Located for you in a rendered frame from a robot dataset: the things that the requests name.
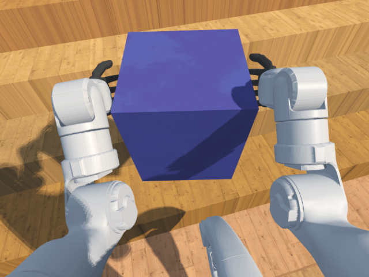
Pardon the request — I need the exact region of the robot right thigh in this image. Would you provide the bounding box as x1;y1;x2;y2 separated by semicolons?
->
199;216;263;277

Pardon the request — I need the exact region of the robot right shin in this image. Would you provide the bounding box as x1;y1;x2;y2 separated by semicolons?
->
206;247;218;277

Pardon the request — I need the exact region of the robot right forearm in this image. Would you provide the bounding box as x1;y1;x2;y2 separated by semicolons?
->
258;66;348;213

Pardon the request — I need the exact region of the carton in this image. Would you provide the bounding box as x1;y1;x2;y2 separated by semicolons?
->
111;29;259;181

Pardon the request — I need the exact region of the left robot hand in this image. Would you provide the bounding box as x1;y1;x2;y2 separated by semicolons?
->
90;60;119;116

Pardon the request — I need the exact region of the left robot upper arm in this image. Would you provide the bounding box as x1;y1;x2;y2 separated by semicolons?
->
5;181;138;277

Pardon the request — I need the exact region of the robot left forearm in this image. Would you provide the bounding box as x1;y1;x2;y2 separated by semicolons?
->
51;78;119;228

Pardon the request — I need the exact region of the right robot hand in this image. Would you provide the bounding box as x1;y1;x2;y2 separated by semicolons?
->
249;54;276;107

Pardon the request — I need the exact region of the right robot upper arm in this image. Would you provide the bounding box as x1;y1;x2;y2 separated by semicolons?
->
269;173;369;277

